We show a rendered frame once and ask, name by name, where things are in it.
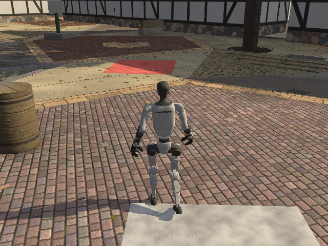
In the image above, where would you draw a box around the robot left upper arm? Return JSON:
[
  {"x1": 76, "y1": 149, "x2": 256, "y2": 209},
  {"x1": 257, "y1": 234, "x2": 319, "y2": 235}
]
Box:
[{"x1": 139, "y1": 104, "x2": 153, "y2": 133}]

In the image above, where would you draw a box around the right robot forearm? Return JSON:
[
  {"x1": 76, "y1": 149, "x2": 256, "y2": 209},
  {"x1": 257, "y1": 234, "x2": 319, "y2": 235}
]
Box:
[{"x1": 184, "y1": 123, "x2": 193, "y2": 139}]

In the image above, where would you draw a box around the robot left shin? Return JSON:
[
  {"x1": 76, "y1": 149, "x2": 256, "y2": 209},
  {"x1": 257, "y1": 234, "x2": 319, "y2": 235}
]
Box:
[{"x1": 149, "y1": 166, "x2": 157, "y2": 199}]

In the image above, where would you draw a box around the robot left hand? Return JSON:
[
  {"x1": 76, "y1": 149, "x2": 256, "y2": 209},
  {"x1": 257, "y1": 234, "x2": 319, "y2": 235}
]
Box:
[{"x1": 131, "y1": 144, "x2": 143, "y2": 157}]

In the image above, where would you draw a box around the left robot forearm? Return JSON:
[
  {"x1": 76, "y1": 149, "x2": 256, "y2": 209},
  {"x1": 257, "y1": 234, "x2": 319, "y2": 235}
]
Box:
[{"x1": 133, "y1": 125, "x2": 144, "y2": 147}]

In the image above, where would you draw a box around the robot right upper arm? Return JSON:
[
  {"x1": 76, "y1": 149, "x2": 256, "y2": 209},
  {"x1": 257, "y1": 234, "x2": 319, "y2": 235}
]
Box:
[{"x1": 174, "y1": 103, "x2": 189, "y2": 130}]

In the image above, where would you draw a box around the robot right hand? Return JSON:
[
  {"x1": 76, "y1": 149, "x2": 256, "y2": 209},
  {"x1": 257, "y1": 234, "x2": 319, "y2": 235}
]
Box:
[{"x1": 181, "y1": 136, "x2": 193, "y2": 145}]

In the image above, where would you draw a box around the robot right thigh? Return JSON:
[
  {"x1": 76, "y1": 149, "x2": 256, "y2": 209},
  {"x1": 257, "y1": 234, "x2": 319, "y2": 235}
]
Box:
[{"x1": 170, "y1": 143, "x2": 181, "y2": 180}]

